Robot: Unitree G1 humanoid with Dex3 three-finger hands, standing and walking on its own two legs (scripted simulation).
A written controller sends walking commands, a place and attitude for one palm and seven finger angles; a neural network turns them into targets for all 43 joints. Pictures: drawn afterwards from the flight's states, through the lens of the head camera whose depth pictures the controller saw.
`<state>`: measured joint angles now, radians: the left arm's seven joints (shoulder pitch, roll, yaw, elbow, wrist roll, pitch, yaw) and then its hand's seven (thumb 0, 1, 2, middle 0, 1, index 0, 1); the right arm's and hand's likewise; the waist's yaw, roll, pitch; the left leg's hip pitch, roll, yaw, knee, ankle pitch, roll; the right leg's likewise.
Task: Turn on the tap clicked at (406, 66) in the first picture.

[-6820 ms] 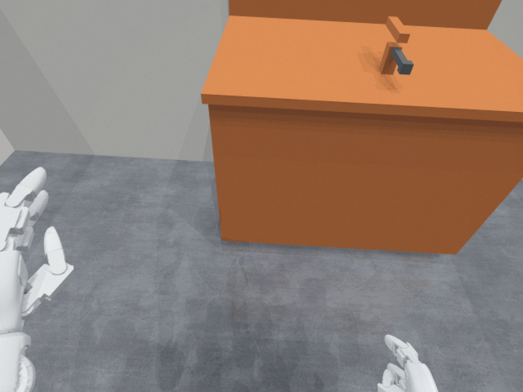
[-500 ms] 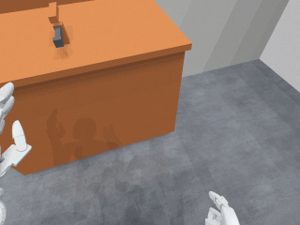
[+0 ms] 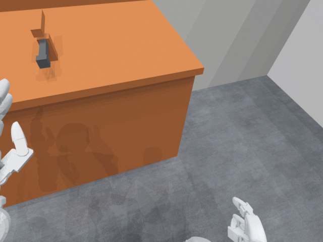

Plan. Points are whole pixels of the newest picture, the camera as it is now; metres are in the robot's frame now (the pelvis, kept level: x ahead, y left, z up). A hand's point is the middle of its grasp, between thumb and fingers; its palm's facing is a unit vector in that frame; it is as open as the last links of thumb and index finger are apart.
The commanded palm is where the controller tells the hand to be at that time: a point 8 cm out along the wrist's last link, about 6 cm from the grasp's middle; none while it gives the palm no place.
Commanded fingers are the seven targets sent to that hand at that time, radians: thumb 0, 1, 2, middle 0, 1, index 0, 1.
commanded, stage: take the last steps up to it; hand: left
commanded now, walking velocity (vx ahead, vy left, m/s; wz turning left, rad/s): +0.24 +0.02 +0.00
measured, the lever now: (43, 61) +0.55 +0.38 +0.12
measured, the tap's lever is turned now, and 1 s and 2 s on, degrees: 0 0 0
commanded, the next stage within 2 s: come to a stop and stand still in 0.44 s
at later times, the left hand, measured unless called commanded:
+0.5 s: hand (69, 119) +0.30 +0.20 +0.18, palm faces +0.40 -0.81 -0.43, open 7.4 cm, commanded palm +0.25 +0.25 +0.18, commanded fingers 0.00 0.90 0.90 -0.20 -0.30 -0.20 -0.30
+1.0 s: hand (85, 121) +0.31 +0.18 +0.16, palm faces +0.40 -0.80 -0.45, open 7.4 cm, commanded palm +0.25 +0.22 +0.18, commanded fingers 0.00 0.90 0.90 -0.20 -0.30 -0.20 -0.30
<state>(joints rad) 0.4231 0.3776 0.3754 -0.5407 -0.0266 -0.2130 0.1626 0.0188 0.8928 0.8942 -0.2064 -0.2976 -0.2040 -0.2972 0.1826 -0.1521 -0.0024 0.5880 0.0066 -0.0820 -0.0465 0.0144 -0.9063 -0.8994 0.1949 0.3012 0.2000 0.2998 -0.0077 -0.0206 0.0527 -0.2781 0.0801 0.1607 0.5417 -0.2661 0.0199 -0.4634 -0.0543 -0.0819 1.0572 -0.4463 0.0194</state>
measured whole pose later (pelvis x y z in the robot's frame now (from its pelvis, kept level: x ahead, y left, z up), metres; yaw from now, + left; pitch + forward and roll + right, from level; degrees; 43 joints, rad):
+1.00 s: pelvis +0.10 -0.06 +0.00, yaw +1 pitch -1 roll +1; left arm 0.48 0.35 0.33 -0.48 -0.02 -0.17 0.16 0.02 0.89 0.89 -0.21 -0.30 -0.21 -0.30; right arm 0.16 -0.20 0.02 0.60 0.00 -0.04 -0.06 0.02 -0.90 -0.90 0.20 0.30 0.20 0.30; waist 0.00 0.01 0.08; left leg -0.33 0.00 0.03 0.80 -0.45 -0.03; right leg -0.30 -0.02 -0.10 0.49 -0.18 -0.05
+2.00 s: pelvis +0.05 -0.03 +0.00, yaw -2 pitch +0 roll +0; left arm 0.41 0.37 0.33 -0.41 -0.04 -0.26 0.07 0.02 0.90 0.89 -0.20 -0.30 -0.20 -0.30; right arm 0.22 -0.19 0.02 0.58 0.00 -0.15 -0.01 0.02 -0.90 -0.90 0.20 0.30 0.20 0.30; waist 0.01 0.00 0.05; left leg -0.23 -0.01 0.09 0.47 -0.24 0.04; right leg -0.24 0.00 0.01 0.48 -0.23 0.01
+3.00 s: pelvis +0.10 +0.02 +0.00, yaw -1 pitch -2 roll -1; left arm 0.43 0.37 0.36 -0.50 -0.03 -0.22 0.12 0.02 0.89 0.89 -0.21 -0.30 -0.20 -0.30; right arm 0.25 -0.17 0.02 0.59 0.00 -0.10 0.00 0.02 -0.90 -0.90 0.20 0.30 0.20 0.30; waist -0.01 -0.01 0.07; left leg -0.20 -0.06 0.07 0.49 -0.27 0.10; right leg -0.48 -0.02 -0.08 0.98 -0.36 0.00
